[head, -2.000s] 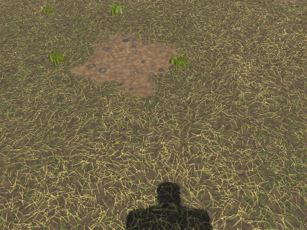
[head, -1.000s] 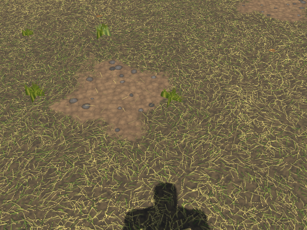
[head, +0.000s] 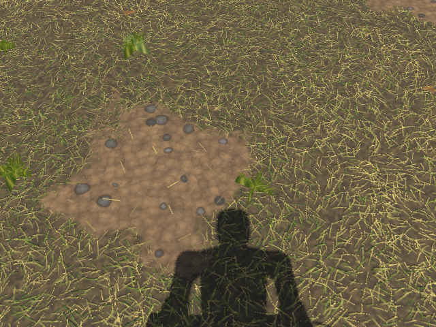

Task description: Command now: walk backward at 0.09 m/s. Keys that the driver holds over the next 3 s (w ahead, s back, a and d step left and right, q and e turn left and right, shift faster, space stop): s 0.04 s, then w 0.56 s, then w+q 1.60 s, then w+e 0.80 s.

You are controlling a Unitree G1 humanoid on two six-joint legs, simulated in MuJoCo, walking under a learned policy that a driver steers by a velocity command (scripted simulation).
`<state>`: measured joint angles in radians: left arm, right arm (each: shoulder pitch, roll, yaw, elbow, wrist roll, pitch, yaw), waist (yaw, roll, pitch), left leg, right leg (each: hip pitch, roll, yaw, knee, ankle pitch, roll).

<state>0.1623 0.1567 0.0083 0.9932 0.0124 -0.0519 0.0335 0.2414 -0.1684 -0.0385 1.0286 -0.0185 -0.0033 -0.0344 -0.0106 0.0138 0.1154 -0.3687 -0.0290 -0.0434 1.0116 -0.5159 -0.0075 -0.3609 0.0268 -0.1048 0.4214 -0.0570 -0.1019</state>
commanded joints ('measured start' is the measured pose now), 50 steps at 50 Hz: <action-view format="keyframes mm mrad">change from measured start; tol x32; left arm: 1 18 163 35 -58 3 15 4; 32 -220 103 55 -179 14 12 -66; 38 376 359 127 -61 37 -33 -22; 50 237 101 46 -38 7 -68 -13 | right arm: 1 195 -44 -18 12 -2 53 -10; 31 380 -128 -22 55 -10 -88 6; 50 -62 -39 -30 -144 -12 -26 88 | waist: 1 -39 -88 -245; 7 -41 -232 -195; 13 -35 277 99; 35 13 118 -18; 38 148 -321 -330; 50 -4 -97 -28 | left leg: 1 73 -13 24 56 7 -13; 10 361 -22 174 -514 80 96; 14 31 405 -518 -1079 -453 232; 30 435 273 -163 -910 239 228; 36 174 200 -97 -561 656 167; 39 -305 23 -12 177 17 114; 50 -372 107 68 23 446 85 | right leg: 1 107 -282 188 -78 653 -172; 5 -55 -222 224 -265 -403 -95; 9 -136 -237 267 -351 -658 -37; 19 -314 -19 67 625 -110 87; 30 -354 -69 28 251 -158 109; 36 286 1 11 4 -115 47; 39 581 -477 711 -234 -565 -88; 50 305 -265 -3 -254 282 -1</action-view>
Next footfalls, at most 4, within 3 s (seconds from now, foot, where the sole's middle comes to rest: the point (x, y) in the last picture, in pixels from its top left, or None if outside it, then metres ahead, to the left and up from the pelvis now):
0.24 left None -0.01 0.11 -0.77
0.74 right None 0.21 -0.13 -0.77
1.24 left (209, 303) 0.49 0.08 -0.77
1.78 right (209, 197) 0.86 0.08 -0.77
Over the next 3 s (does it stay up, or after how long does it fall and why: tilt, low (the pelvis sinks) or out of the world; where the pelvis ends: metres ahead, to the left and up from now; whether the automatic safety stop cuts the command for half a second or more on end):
stays up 1.11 0.52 0.00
